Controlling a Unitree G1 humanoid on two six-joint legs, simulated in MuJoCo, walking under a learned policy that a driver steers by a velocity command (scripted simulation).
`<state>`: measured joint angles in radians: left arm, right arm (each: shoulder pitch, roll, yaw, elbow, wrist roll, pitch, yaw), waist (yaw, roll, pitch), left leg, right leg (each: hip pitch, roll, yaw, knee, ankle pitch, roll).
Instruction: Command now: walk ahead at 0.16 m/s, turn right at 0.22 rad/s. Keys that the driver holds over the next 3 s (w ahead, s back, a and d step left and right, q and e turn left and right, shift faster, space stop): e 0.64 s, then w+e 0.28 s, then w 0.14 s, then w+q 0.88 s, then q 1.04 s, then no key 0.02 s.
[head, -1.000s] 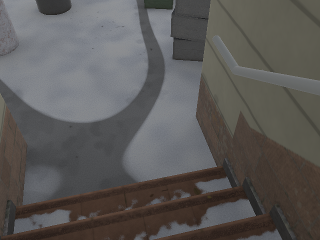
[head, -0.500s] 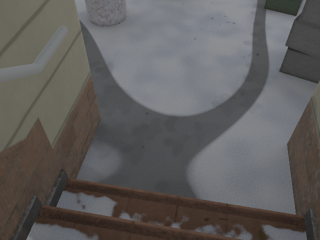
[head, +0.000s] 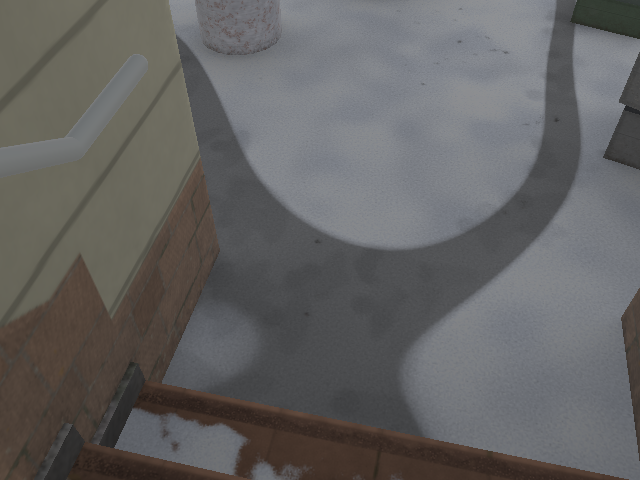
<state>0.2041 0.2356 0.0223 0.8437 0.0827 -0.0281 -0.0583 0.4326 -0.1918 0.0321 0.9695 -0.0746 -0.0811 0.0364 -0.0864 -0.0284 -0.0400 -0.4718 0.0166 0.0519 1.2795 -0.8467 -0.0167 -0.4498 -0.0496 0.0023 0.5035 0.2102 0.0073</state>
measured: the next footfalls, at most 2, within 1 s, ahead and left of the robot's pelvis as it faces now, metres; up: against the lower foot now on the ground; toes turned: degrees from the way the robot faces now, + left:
right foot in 0.04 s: +0.11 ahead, -0.12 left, -0.18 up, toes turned -4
left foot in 0.44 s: +0.19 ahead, +0.08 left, -0.18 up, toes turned -14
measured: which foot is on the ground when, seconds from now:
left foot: down 0.00-0.04, up 0.06-0.42, down 0.44-1.00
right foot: up 0.00-0.02, down 0.04-0.46, up 0.48-1.00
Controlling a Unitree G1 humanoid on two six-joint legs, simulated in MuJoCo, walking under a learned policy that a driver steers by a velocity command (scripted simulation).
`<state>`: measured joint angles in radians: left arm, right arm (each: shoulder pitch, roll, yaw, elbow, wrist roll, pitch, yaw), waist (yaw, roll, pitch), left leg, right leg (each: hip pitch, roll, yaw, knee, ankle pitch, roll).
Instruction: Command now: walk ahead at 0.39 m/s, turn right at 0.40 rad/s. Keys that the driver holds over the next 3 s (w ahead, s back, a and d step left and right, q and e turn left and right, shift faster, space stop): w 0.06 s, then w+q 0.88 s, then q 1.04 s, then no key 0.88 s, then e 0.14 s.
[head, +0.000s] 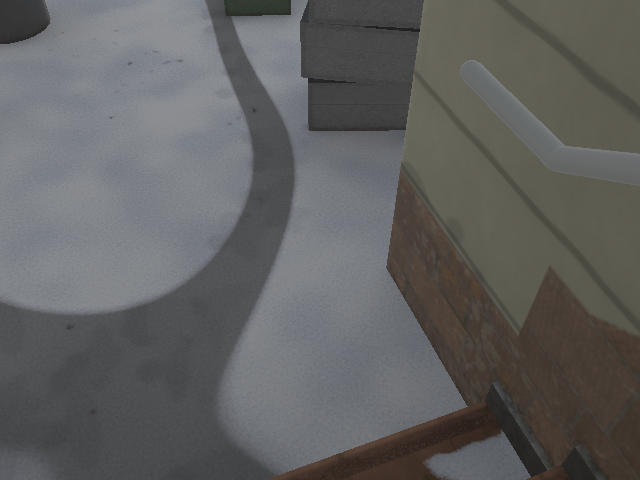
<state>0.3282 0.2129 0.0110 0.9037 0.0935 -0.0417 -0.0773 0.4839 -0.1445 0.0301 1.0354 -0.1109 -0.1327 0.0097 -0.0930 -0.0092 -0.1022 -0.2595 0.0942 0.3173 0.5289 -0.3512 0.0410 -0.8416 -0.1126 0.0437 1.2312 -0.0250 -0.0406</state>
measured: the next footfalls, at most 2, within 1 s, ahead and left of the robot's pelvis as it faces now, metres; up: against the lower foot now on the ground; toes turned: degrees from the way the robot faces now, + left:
right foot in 0.14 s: +0.08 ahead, -0.17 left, +0.00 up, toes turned -7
left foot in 0.54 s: +0.31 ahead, +0.03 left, -0.18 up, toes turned +12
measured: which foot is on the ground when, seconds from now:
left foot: down 0.00-0.16, up 0.18-0.52, down 0.54-0.94, up 0.96-1.00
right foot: up 0.00-0.12, down 0.14-0.54, up 0.56-0.92, down 0.94-1.00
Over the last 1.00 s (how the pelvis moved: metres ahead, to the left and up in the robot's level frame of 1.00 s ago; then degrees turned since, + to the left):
0.15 0.00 -0.06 -33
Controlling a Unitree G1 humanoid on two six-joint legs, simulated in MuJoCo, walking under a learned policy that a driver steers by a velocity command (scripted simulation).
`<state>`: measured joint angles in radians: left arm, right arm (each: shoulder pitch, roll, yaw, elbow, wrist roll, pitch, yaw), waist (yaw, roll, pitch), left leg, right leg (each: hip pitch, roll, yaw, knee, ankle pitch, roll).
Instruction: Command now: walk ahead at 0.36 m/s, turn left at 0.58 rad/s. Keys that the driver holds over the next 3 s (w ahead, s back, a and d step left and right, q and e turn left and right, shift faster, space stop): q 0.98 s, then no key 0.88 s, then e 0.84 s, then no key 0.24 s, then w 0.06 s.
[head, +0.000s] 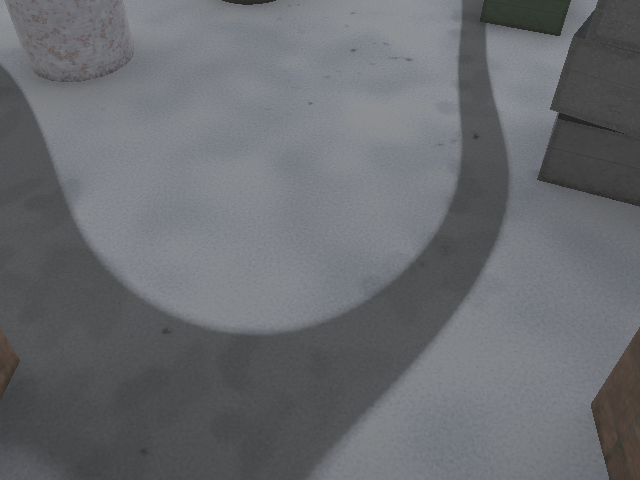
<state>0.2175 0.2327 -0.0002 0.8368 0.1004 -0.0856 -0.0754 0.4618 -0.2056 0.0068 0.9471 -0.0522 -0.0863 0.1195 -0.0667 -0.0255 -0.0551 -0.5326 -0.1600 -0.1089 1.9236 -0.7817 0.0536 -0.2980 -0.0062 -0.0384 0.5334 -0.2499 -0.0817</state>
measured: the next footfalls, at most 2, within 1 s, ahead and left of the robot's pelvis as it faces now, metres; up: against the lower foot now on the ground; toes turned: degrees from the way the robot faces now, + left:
left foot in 0.54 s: +0.38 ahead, +0.18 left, -0.18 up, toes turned +23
right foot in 0.98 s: +0.53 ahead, -0.05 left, -0.18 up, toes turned +40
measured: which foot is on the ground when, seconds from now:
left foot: up 0.00-0.52, down 0.54-0.98, up 1.00-1.00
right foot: down 0.00-0.54, up 0.56-0.96, down 0.98-1.00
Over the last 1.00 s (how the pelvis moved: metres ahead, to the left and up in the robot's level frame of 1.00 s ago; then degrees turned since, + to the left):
0.52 -0.03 -0.35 24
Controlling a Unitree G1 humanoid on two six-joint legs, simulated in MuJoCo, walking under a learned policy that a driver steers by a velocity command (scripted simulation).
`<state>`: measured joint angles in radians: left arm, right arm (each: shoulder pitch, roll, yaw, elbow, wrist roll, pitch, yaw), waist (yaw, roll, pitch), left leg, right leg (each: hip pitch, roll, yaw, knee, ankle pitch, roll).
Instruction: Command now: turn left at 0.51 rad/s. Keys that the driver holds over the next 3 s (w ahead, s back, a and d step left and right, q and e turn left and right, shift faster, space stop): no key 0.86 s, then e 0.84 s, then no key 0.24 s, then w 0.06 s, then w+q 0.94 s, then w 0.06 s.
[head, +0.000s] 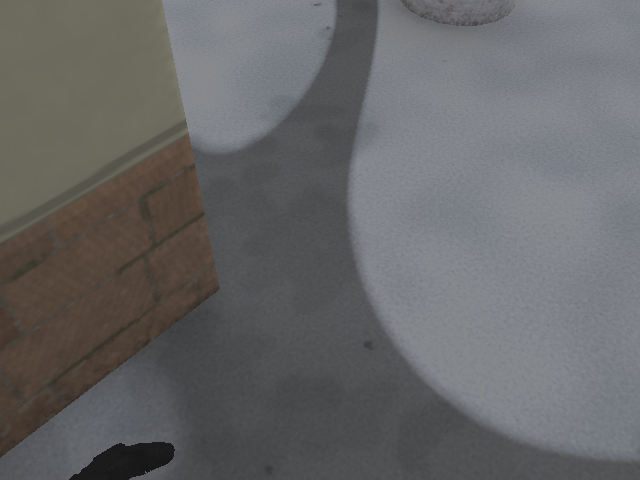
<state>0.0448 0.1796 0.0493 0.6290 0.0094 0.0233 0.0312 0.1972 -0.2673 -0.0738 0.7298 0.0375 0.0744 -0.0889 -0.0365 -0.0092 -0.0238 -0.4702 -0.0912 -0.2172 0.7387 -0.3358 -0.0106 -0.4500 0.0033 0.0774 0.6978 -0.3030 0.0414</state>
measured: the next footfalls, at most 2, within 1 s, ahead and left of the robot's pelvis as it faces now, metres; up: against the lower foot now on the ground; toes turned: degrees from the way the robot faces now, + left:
left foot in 0.32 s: +0.08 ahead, +0.08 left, +0.00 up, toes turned +2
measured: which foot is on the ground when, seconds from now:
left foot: up 0.00-0.30, down 0.32-1.00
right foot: down 0.00-1.00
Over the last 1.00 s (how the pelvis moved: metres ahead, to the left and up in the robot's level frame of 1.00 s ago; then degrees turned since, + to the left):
0.39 0.01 -0.20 37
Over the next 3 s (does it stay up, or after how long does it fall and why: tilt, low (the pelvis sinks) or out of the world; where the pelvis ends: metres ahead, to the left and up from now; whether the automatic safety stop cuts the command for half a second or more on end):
stays up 0.51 -0.12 0.03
